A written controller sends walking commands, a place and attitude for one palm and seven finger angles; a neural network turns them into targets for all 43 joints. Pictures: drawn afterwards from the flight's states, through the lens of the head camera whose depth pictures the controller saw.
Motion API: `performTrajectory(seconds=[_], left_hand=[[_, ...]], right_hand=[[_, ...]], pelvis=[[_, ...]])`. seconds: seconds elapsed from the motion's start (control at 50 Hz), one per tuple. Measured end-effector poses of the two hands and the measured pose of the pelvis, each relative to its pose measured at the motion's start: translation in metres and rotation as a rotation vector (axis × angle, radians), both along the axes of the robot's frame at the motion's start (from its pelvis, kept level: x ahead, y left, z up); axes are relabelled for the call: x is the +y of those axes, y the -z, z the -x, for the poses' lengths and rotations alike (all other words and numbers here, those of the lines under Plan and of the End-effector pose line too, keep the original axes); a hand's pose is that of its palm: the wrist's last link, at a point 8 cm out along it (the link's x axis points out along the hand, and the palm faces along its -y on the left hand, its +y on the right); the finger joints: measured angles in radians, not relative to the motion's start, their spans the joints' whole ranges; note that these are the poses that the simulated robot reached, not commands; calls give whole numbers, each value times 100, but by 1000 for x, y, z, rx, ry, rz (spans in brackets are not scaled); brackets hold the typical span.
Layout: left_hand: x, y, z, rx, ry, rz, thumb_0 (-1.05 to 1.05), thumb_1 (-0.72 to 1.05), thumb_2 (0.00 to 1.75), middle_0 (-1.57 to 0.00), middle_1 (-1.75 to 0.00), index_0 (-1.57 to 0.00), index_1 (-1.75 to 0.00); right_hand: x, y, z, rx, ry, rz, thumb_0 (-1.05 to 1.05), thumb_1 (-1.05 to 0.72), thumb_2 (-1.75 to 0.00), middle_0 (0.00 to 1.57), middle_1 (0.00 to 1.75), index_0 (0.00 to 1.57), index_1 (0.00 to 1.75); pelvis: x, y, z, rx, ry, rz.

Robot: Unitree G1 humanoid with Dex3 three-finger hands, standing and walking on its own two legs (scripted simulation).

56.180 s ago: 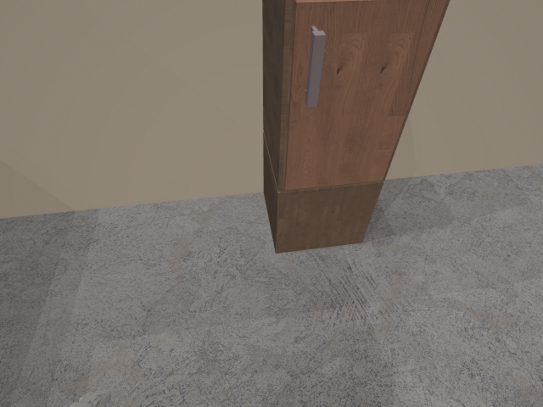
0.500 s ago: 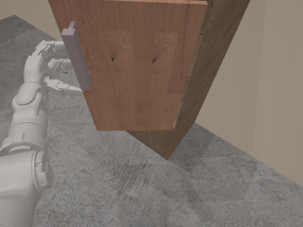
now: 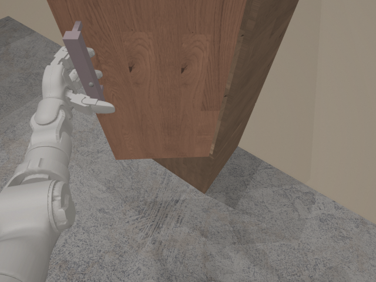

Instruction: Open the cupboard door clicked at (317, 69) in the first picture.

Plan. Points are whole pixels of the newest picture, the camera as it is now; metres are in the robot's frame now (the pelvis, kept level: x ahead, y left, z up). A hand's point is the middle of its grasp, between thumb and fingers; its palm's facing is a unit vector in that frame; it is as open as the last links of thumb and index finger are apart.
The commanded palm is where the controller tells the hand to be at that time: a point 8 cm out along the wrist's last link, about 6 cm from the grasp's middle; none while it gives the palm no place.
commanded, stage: slide the fingers in behind the handle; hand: left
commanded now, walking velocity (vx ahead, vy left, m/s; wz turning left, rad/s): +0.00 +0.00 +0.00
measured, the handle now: (89, 68) +0.55 +0.18 +0.13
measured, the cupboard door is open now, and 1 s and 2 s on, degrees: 39 39 58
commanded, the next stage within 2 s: close the thumb around the handle in 0.60 s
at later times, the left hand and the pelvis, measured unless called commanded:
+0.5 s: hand (96, 86) +0.49 +0.16 +0.13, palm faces +0.02 -1.00 +0.01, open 14.1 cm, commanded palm +0.47 +0.20 +0.13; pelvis +0.00 -0.01 +0.00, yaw +1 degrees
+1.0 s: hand (97, 85) +0.50 +0.16 +0.13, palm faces +0.02 -1.00 +0.01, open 11.4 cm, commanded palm +0.47 +0.20 +0.13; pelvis +0.00 -0.01 +0.00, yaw +1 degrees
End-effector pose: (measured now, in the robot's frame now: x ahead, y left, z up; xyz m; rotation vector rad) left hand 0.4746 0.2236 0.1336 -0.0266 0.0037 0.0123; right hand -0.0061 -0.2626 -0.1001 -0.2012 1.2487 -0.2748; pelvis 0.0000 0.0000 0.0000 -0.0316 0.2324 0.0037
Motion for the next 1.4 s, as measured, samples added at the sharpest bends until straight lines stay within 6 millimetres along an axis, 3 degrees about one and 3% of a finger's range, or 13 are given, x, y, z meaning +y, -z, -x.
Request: performTrajectory(seconds=[0.16,0.54,0.8,0.96,1.3,1.4], left_hand=[[-9,2,5,6,12,-24,-2,-50,30,-30,-120,-30,-120],[-11,-1,7,2,-7,-19,-2,-50,30,-28,-120,-29,-120],[-11,1,2,15,-6,-21,-2,-47,31,-29,-120,-30,-120],[-12,2,-1,12,-10,-17,-1,-20,43,-31,-123,-32,-123],[-11,2,4,-1,-6,-16,0,67,80,-35,-132,-37,-132],[-12,2,7,-1,-15,-15,0,68,79,-33,-134,-35,-134]], right_hand=[[2,2,3,12,-2,-14,0,-90,-90,20,30,20,30],[-6,1,-24,-57,-39,-8,0,-90,-90,20,30,20,30],[-6,2,-20,-32,-39,-9,0,-90,-90,20,30,20,30],[-3,4,-13,-8,-30,-16,0,-90,-90,20,30,20,30],[0,3,-20,-32,-21,-22,0,-90,-90,20,30,20,30],[1,3,-26,-50,-25,-25,0,-90,-90,20,30,20,30]], pelvis=[[-2,0,2,-8,-12,2],[-7,-1,1,-14,-20,-3],[-6,0,0,-4,-24,-3],[-5,0,-1,3,-21,-3],[-2,-1,-5,-10,-13,-2],[-2,-2,-5,-15,-11,-2]])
